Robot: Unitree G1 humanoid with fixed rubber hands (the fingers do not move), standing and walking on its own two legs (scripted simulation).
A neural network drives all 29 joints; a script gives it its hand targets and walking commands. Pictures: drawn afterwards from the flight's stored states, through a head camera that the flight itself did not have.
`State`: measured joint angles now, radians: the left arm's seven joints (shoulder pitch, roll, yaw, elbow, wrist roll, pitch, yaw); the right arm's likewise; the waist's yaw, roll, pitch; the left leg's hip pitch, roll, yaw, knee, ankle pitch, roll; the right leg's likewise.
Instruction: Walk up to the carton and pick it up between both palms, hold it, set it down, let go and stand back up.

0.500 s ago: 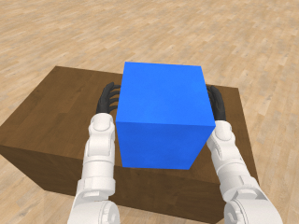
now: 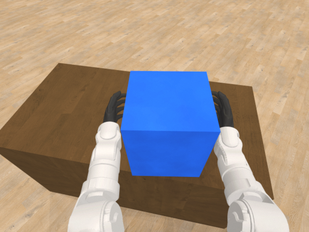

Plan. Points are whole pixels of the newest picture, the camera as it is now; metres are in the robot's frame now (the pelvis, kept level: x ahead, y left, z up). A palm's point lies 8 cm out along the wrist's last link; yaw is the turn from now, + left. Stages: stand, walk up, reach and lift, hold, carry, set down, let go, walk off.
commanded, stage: set down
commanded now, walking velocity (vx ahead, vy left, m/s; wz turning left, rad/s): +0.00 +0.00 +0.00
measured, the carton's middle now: (166, 127) +0.39 -0.02 +0.02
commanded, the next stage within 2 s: none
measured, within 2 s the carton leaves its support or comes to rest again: rests again in 1.78 s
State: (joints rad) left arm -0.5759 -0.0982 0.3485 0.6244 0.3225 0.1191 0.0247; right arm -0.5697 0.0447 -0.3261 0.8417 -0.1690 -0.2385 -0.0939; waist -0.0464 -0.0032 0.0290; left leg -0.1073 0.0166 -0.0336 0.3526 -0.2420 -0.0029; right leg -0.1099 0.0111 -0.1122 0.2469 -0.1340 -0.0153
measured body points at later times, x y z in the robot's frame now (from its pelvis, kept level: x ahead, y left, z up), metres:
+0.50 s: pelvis +0.01 +0.01 +0.00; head +0.05 +0.01 +0.45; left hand +0.41 +0.13 +0.03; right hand +0.39 -0.18 +0.05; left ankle -0.03 +0.12 -0.75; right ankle +0.00 -0.11 -0.75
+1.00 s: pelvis +0.00 +0.00 +0.00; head +0.07 +0.00 +0.44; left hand +0.40 +0.13 -0.01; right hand +0.38 -0.17 +0.01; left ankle -0.03 +0.12 -0.75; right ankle +0.00 -0.11 -0.75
